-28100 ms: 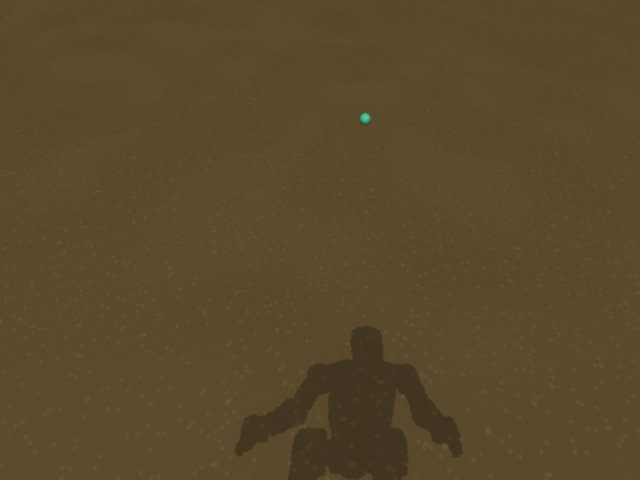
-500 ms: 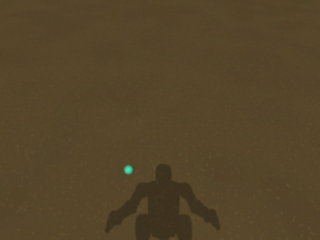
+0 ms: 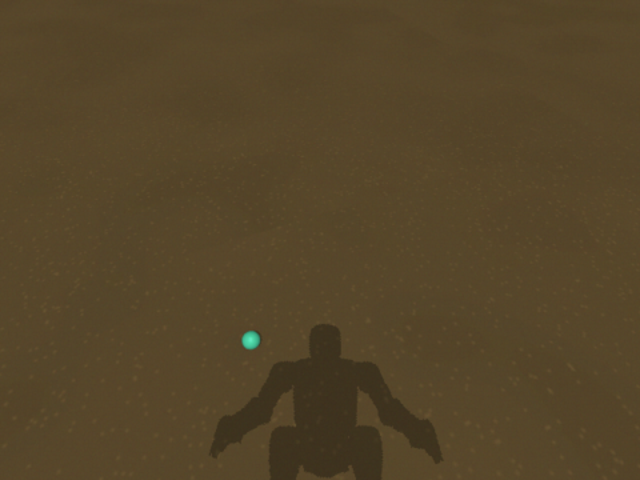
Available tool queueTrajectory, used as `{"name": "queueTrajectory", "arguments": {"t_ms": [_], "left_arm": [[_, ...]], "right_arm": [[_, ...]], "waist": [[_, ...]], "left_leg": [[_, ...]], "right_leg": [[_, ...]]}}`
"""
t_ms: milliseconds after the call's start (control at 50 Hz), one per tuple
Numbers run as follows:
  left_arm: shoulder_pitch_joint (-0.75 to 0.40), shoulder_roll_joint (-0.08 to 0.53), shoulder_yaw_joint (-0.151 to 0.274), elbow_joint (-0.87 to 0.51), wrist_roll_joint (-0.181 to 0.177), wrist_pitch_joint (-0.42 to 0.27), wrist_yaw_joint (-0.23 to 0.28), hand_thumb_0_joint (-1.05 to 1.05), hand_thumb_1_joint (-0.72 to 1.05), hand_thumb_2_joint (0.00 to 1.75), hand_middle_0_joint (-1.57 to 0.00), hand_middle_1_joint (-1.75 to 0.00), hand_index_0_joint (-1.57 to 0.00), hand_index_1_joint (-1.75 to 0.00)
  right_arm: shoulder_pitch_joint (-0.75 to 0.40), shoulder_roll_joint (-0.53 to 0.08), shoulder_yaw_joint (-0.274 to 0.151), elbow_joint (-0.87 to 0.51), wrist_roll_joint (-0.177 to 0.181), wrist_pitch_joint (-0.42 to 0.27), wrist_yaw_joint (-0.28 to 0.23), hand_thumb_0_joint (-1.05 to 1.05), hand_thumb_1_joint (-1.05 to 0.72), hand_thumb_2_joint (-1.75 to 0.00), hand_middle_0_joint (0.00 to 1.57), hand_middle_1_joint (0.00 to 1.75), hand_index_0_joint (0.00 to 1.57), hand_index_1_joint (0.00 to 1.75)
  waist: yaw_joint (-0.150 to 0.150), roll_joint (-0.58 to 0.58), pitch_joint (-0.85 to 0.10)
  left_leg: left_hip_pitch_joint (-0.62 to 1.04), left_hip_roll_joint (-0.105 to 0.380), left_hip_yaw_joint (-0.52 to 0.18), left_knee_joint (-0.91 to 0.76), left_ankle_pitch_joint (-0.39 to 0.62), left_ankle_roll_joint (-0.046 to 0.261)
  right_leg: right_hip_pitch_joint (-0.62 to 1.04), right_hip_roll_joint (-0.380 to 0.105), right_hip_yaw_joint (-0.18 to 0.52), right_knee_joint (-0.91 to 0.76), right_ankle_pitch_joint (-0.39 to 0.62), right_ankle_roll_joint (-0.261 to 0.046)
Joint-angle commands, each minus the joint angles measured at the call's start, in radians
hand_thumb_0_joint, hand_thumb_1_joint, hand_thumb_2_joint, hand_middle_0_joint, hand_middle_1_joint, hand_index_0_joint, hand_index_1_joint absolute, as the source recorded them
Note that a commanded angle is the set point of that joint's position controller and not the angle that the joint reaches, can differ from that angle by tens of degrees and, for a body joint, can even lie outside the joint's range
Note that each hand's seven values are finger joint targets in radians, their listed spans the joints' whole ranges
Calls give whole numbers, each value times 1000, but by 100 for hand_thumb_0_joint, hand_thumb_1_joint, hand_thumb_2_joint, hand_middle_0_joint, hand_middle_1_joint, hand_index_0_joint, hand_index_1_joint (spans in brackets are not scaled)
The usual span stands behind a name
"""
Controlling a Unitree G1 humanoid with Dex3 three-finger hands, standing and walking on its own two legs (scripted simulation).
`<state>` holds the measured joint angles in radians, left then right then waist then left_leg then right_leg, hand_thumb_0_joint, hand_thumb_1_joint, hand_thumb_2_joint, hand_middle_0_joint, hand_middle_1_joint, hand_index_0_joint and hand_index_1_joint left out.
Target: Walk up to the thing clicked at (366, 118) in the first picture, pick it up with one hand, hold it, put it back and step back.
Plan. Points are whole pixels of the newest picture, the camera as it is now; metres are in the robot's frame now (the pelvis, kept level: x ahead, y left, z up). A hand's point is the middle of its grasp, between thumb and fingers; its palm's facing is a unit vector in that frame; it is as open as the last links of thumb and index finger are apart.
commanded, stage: walk up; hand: left
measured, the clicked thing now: (251, 340) +0.76 +0.26 -0.75
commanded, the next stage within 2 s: none
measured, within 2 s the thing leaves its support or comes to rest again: neither
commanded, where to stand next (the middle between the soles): +0.36 +0.02 m, yaw +0 degrees
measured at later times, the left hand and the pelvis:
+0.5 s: hand out of the picture +0.16 +0.34 -0.17, palm faces -0.03 -0.95 -0.32, open 7.4 cm; pelvis +0.12 +0.06 -0.01, yaw +1 degrees
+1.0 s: hand (177, 354) +0.38 +0.26 -0.15, palm faces -0.04 -0.93 -0.36, open 7.4 cm; pelvis +0.30 +0.00 -0.01, yaw -1 degrees
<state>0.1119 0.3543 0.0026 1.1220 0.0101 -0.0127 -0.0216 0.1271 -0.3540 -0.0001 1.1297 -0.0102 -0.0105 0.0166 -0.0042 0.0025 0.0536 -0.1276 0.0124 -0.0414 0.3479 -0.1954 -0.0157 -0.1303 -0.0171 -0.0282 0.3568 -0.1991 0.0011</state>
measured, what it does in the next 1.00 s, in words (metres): walks ahead: left foot, then right foot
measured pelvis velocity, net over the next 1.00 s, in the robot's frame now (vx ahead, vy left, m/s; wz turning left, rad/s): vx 0.30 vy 0.00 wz -0.02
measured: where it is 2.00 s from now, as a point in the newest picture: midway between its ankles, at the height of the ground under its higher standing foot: outside the picture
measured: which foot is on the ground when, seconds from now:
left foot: down 0.00-0.04, up 0.06-0.26, down 0.28-0.76, up 0.78-1.00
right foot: down 0.00-0.30, up 0.32-0.70, down 0.72-1.00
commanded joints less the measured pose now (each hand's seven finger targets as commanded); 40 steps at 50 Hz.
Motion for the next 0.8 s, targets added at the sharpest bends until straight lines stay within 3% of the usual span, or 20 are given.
{"name": "queueTrajectory", "arguments": {"t_ms": [0,20,40,60,100,180,240,260,280,300,320,400,480,580,680,700,720,740,760,780], "left_arm": [[100,297,115,-75,29,-28,-3,0,90,90,-20,-30,-20,-30],[131,324,131,-85,30,-31,-3,0,90,90,-20,-30,-20,-30],[140,351,144,-105,33,-40,3,0,90,90,-20,-30,-20,-30],[133,346,148,-122,33,-47,5,0,90,90,-20,-30,-20,-30],[145,315,143,-135,31,-52,4,0,90,90,-20,-30,-20,-30],[-16,323,138,-230,35,-48,-16,0,90,90,-20,-30,-20,-30],[-18,256,116,-258,25,-30,-24,0,90,90,-20,-30,-20,-30],[32,192,95,-263,30,-24,-26,0,90,90,-20,-30,-20,-30],[86,134,76,-270,22,-22,-22,0,90,90,-20,-30,-20,-30],[141,211,94,-251,14,-10,-14,0,90,90,-20,-30,-20,-30],[165,272,103,-243,9,-8,-13,0,90,90,-20,-30,-20,-30],[236,292,114,-182,-2,-16,-20,0,90,90,-20,-30,-20,-30],[192,273,112,-222,10,-10,-39,0,90,90,-20,-30,-20,-30],[60,233,108,-299,18,-24,-61,0,90,90,-20,-30,-20,-30],[153,213,119,-287,11,-37,-53,0,90,90,-20,-30,-20,-30],[253,244,136,-265,11,-44,-43,0,90,90,-20,-30,-20,-30],[338,300,159,-248,18,-51,-30,0,90,90,-20,-30,-20,-30],[339,367,172,-276,15,-55,-20,0,90,90,-20,-30,-20,-30],[313,389,171,-284,0,-48,-19,0,90,90,-20,-30,-20,-30],[286,378,169,-301,-11,-44,-14,0,90,90,-20,-30,-20,-30]], "right_arm": [[-23,-270,-88,-116,-25,-20,15,0,-90,-90,20,30,20,30],[-63,-240,-85,-146,-24,-15,19,0,-90,-90,20,30,20,30],[-77,-227,-90,-167,-33,-18,18,0,-90,-90,20,30,20,30],[-65,-237,-97,-169,-31,-27,16,0,-90,-90,20,30,20,30],[-67,-235,-105,-185,-28,-43,25,0,-90,-90,20,30,20,30],[99,-219,-124,-184,-21,-40,49,0,-90,-90,20,30,20,30],[277,-243,-160,-129,-30,-50,32,0,-90,-90,20,30,20,30],[376,-301,-182,-107,-37,-54,20,0,-90,-90,20,30,20,30],[421,-379,-190,-125,-54,-61,7,0,-90,-90,20,30,20,30],[266,-412,-187,-193,-41,-67,4,0,-90,-90,20,30,20,30],[174,-432,-185,-231,-17,-67,8,0,-90,-90,20,30,20,30],[133,-315,-145,-269,-11,-90,2,0,-90,-90,20,30,20,30],[173,-311,-144,-283,-5,-100,0,0,-90,-90,20,30,20,30],[220,-320,-143,-308,-3,-99,2,0,-90,-90,20,30,20,30],[210,-315,-135,-345,0,-81,-4,0,-90,-90,20,30,20,30],[218,-281,-120,-355,3,-80,-5,0,-90,-90,20,30,20,30],[268,-222,-98,-363,9,-80,-10,0,-90,-90,20,30,20,30],[326,-155,-71,-383,15,-79,-10,0,-90,-90,20,30,20,30],[284,-256,-97,-366,13,-66,-24,0,-90,-90,20,30,20,30],[260,-288,-106,-355,10,-68,-30,0,-90,-90,20,30,20,30]], "waist": [[64,-43,2],[89,-155,53],[100,-176,94],[97,-116,125],[84,-83,90],[-22,-199,37],[-108,-36,-7],[-145,168,-39],[-153,353,-37],[-81,223,-7],[-48,192,42],[4,133,70],[-7,128,92],[-45,110,70],[24,90,-12],[75,10,-75],[108,-167,-138],[77,-372,-158],[98,-270,-111],[88,-219,-50]], "left_leg": [[-339,21,-47,104,-532,77],[-446,-22,43,304,-398,54],[-535,19,23,450,-298,40],[-560,61,-27,460,-247,36],[-527,79,-27,429,-252,42],[-159,79,42,290,-159,37],[197,-2,110,161,21,16],[305,55,-7,116,-141,39],[251,262,-402,-66,-507,105],[54,375,-639,-231,-765,179],[-32,417,-654,-257,-794,238],[-50,266,-255,-159,-355,173],[-50,257,-138,-176,-196,199],[1,246,-30,-89,19,217],[-67,213,35,142,283,167],[-98,166,67,330,338,143],[-204,99,110,578,207,104],[-410,-34,105,766,-313,57],[-457,-24,47,850,-384,58],[-449,8,0,892,-375,53]], "right_leg": [[101,-122,214,-75,-627,-107],[121,-242,355,-211,-697,-155],[142,-364,459,-277,-628,-223],[154,-388,456,-253,-452,-257],[193,-321,357,-220,-240,-249],[-106,-227,174,-182,-325,-181],[-361,-105,16,137,-351,-126],[-478,-34,-18,401,-410,-102],[-600,96,37,694,-453,-75],[-546,67,150,784,-387,-70],[-503,6,184,786,-333,-74],[-444,-42,179,692,-132,-43],[-424,-53,131,558,-61,2],[-359,-78,36,320,-17,-8],[-81,5,-61,199,25,-51],[60,14,-41,168,15,-66],[191,-68,86,104,-36,-102],[293,-309,481,11,-11,-182],[205,-393,632,-50,-57,-291],[118,-402,620,-52,-12,-329]]}}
